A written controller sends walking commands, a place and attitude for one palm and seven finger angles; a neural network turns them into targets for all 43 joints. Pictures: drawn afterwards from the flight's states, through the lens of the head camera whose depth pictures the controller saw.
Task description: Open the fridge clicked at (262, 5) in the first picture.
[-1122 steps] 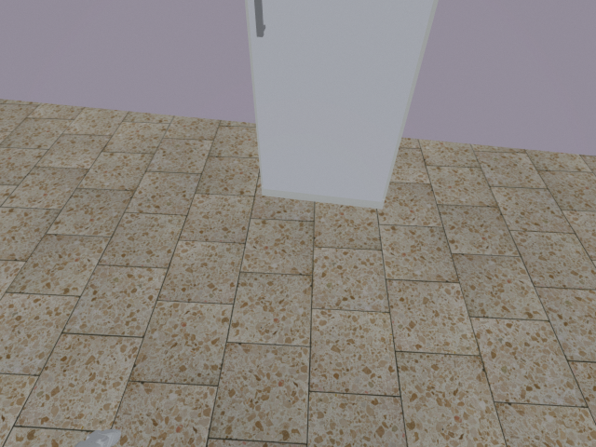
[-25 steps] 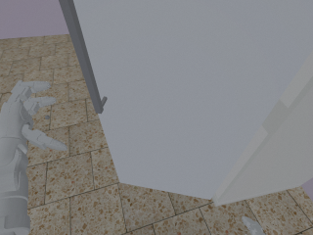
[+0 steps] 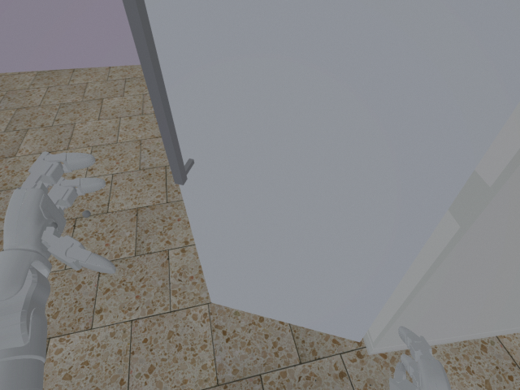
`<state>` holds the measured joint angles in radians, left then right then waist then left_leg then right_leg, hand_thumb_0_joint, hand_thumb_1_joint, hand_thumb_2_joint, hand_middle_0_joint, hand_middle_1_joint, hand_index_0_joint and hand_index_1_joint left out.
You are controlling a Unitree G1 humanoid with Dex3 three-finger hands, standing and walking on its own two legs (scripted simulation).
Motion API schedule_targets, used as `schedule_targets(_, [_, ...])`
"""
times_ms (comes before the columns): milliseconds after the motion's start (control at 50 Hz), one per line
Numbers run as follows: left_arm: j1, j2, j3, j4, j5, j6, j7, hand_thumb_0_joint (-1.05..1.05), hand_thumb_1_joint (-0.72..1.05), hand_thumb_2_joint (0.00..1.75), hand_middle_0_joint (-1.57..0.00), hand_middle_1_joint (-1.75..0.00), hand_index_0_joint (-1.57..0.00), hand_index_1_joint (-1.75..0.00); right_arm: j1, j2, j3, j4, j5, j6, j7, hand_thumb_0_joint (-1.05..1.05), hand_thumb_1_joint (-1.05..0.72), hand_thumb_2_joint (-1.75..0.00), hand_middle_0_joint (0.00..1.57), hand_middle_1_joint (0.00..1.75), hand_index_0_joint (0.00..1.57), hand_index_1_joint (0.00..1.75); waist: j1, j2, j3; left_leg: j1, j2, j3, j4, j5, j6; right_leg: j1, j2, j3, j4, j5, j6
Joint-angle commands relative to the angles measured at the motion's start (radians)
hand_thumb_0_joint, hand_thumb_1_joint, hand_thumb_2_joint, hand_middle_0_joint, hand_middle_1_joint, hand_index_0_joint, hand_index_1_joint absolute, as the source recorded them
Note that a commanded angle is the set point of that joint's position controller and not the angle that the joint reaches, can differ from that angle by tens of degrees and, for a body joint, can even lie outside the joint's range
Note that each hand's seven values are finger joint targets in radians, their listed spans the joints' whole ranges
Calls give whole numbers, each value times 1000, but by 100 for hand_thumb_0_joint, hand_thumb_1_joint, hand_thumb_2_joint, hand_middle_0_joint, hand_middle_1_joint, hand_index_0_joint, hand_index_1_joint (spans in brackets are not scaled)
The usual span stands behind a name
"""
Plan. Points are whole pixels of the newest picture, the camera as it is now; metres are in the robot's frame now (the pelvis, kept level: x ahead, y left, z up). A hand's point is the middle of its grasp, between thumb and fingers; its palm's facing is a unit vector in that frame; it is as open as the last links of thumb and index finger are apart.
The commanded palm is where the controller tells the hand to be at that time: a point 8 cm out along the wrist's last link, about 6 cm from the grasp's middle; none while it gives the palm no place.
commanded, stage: draw the hand back to the body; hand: left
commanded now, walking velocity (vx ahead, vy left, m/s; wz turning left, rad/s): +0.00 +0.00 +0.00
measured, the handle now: (161, 74) +0.49 +0.22 +0.25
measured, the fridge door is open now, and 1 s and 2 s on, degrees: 67 67 67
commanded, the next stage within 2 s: step back with the hand held close in 1.54 s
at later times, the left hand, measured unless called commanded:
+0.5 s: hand (70, 232) +0.25 +0.27 +0.17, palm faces +0.20 -0.98 -0.08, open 14.5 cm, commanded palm +0.20 +0.31 +0.17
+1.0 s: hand (49, 242) +0.22 +0.28 +0.17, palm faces +0.45 -0.82 -0.35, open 10.4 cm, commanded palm +0.17 +0.32 +0.19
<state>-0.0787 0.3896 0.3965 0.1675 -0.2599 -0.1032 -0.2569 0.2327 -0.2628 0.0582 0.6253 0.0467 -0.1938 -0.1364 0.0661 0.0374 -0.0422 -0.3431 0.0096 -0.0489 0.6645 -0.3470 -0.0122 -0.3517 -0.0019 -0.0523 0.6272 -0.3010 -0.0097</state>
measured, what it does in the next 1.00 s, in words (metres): stands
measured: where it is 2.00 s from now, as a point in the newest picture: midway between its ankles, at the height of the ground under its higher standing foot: outside the picture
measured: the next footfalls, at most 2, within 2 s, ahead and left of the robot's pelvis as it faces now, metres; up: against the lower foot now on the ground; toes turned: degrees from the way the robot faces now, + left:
none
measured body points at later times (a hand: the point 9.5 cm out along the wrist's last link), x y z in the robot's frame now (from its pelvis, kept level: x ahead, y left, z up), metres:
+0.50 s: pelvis +0.01 +0.00 +0.01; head -0.02 -0.02 +0.46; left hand +0.23 +0.32 +0.17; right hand +0.21 -0.23 -0.05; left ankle +0.00 +0.13 -0.72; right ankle +0.02 -0.11 -0.72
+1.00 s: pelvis +0.01 +0.01 +0.02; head -0.01 -0.01 +0.47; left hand +0.19 +0.32 +0.19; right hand +0.19 -0.21 -0.07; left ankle +0.00 +0.13 -0.72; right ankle +0.02 -0.11 -0.72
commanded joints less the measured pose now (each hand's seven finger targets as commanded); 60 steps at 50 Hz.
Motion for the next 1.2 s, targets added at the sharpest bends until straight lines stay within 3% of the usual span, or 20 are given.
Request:
schedule_targets(0, [-400, 287, 104, -195, -171, 132, -146, 0, -55, 20, -25, -115, -25, -115, -132, -130, -31, -163, 32, -92, -53, 0, -90, -90, 20, 30, 20, 30, -18, 59, -236, 93, -25, 16, -144, 145, 42, 192, -12, 51, -143, 159, -10])
schedule_targets(40, [-314, 336, 137, -226, -112, 181, -129, 0, -55, 20, -25, -115, -25, -115, -117, -122, -31, -168, 19, -97, -46, 0, -90, -90, 20, 30, 20, 30, 3, 42, -210, 94, -20, 14, -151, 211, 46, 186, -8, 37, -136, 205, -8])
schedule_targets(60, [-287, 293, 110, -262, -99, 186, -114, 0, -55, 20, -25, -115, -25, -115, -115, -111, -28, -178, 15, -101, -35, 0, -90, -90, 20, 30, 20, 30, 3, 37, -188, 97, -20, 15, -158, 238, 45, 177, -6, 23, -130, 232, -9])
schedule_targets(100, [-212, 262, 124, -301, -106, 181, -84, 0, -55, 20, -25, -115, -25, -115, -110, -106, -33, -185, 12, -105, -14, 0, -90, -90, 20, 30, 20, 30, 8, 32, -175, 112, -19, 17, -160, 266, 38, 172, 2, 12, -128, 261, -10])
schedule_targets(140, [-119, 276, 182, -267, -130, 179, -68, 0, -55, 20, -25, -115, -25, -115, -105, -113, -39, -179, 11, -100, -1, 0, -90, -90, 20, 30, 20, 30, 20, -46, -160, 84, -17, 24, -156, 266, 37, 195, 2, 13, -133, 270, -4])
schedule_targets(220, [-78, 240, 162, -338, -126, 209, -70, 0, -55, 20, -25, -115, -25, -115, -113, -110, -42, -196, 18, -90, 8, 0, -90, -90, 20, 30, 20, 30, 15, 21, -157, 108, -20, 42, -162, 272, 36, 180, 0, 15, -132, 283, -3])
schedule_targets(340, [-55, 247, 167, -475, -121, 212, -61, 0, -55, 20, -25, -115, -25, -115, -121, -109, -42, -194, 11, -93, -1, 0, -90, -90, 20, 30, 20, 30, 8, 10, -163, 141, -16, 38, -162, 289, 41, 190, 5, 15, -141, 295, -1])
schedule_targets(440, [-63, 238, 155, -489, -125, 209, -64, 0, -37, 29, -24, -104, -24, -104, -131, -110, -39, -172, 12, -106, -17, 0, -90, -90, 20, 30, 20, 30, 2, 30, -112, 150, -17, 26, -179, 234, 41, 164, 7, 15, -167, 216, -3])
schedule_targets(460, [-125, 339, 146, -565, 49, 130, 118, 0, -33, 31, -24, -102, -24, -102, -132, -106, -43, -154, -36, -108, 0, 0, -90, -90, 20, 30, 20, 30, -1, 43, -20, 82, -35, 34, -194, 220, 40, 142, -6, 46, -229, 167, 5])
schedule_targets(480, [-7, 196, 76, -481, 60, 112, 192, 0, -30, 32, -24, -100, -24, -100, -127, -95, -43, -139, -43, -113, 8, 0, -90, -90, 20, 30, 20, 30, -16, 12, 22, 71, -29, 31, -208, 190, 33, 137, -13, 24, -219, 136, 3])
schedule_targets(500, [73, 163, 48, -495, 86, 95, 238, 0, -26, 34, -24, -98, -24, -98, -125, -92, -45, -136, -43, -105, 15, 0, -90, -90, 20, 30, 20, 30, -6, 25, 5, 98, -23, 34, -219, 186, 36, 149, -16, 22, -219, 134, 2])
schedule_targets(540, [131, 179, 56, -548, 118, 56, 295, 0, -19, 37, -24, -94, -24, -94, -128, -97, -53, -127, -47, -90, 21, 0, -90, -90, 20, 30, 20, 30, 4, 5, -56, 124, -19, 41, -230, 207, 42, 204, -18, 21, -220, 157, 0])
schedule_targets(560, [123, 182, 53, -590, 132, 40, 314, 0, -15, 39, -24, -92, -24, -92, -133, -94, -52, -131, -47, -84, 24, 0, -90, -90, 20, 30, 20, 30, 3, 44, -96, 143, -19, 43, -239, 207, 41, 223, -21, 26, -216, 153, 1])
schedule_targets(620, [135, 174, 44, -611, 158, 4, 355, 0, -4, 44, -23, -85, -23, -85, -141, -83, -53, -122, -52, -71, 21, 0, -90, -90, 20, 30, 20, 30, 0, 44, -72, 158, -16, 41, -268, 181, 40, 226, -18, 20, -222, 121, -2])
schedule_targets(660, [158, 185, 58, -605, 167, -6, 366, 0, 3, 48, -23, -81, -23, -81, -147, -86, -56, -115, -53, -58, 18, 0, -90, -90, 20, 30, 20, 30, 3, -4, -70, 164, -13, 43, -279, 204, 46, 241, -17, 20, -234, 139, 0])
schedule_targets(700, [161, 174, 49, -617, 175, -17, 372, 0, 10, 51, -23, -77, -23, -77, -157, -80, -55, -113, -53, -49, 16, 0, -90, -90, 20, 30, 20, 30, 4, 35, -58, 177, -14, 43, -291, 204, 43, 243, -16, 20, -237, 135, -2])
schedule_targets(860, [261, 155, 45, -668, 188, -34, 375, 0, 39, 65, -22, -60, -22, -60, -166, -75, -63, -112, -58, -29, 24, 0, -90, -90, 20, 30, 20, 30, 13, 32, -50, 213, -6, 40, -313, 297, 35, 287, -14, 11, -241, 213, -5])
schedule_targets(940, [345, 156, 66, -650, 185, -29, 370, 0, 54, 73, -21, -51, -21, -51, -166, -76, -70, -114, -59, -15, 30, 0, -90, -90, 20, 30, 20, 30, 18, -26, -16, 198, -1, 44, -317, 305, 35, 289, -11, 7, -251, 221, -2])
schedule_targets(980, [334, 150, 61, -685, 185, -31, 369, 0, 61, 76, -21, -47, -21, -47, -168, -69, -68, -120, -58, -8, 31, 0, -90, -90, 20, 30, 20, 30, 15, 24, -11, 201, -4, 49, -318, 295, 33, 287, -15, 12, -252, 212, -2])
schedule_targets(1180, [377, 146, 65, -736, 189, -28, 374, 0, 90, 90, -20, -30, -20, -30, -164, -64, -68, -124, -61, -2, 29, 0, -90, -90, 20, 30, 20, 30, 12, 36, 12, 208, -5, 49, -322, 285, 31, 277, -12, 10, -264, 203, -2])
